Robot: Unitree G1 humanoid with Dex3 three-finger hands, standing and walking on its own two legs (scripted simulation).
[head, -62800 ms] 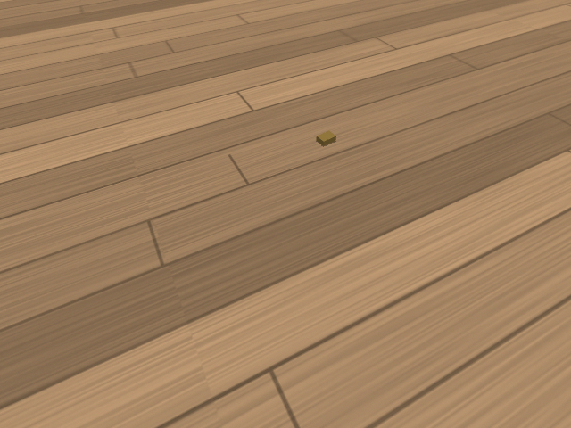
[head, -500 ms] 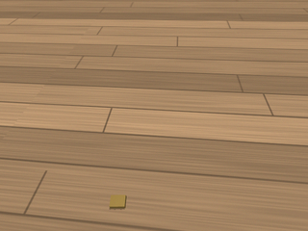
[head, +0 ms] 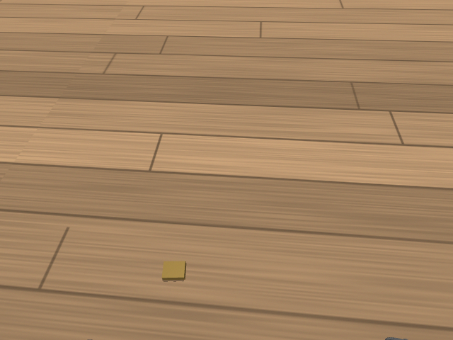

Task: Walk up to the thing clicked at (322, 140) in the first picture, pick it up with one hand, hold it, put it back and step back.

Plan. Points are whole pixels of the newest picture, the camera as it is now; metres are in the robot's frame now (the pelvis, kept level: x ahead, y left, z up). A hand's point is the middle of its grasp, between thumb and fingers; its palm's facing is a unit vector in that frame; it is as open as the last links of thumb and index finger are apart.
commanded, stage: step back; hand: left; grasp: from above
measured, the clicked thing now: (174, 270) +0.47 +0.27 -0.76
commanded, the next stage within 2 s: none
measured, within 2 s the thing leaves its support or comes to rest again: neither
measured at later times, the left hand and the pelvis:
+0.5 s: hand out of the picture +0.06 +0.30 -0.17, palm faces -0.11 -0.92 -0.38, open 7.4 cm; pelvis -0.07 +0.05 -0.02, yaw -5 degrees
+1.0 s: hand out of the picture -0.04 +0.32 -0.16, palm faces -0.04 -0.93 -0.36, open 7.4 cm; pelvis -0.18 +0.07 -0.02, yaw -2 degrees
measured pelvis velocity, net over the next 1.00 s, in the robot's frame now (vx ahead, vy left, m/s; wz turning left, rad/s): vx -0.18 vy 0.07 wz -0.04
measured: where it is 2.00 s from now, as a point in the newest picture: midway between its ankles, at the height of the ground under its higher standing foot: outside the picture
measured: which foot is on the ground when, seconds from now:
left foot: down 0.00-0.58, up 0.60-0.90, down 0.92-1.00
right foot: down 0.00-0.14, up 0.16-0.52, down 0.54-0.94, up 0.96-1.00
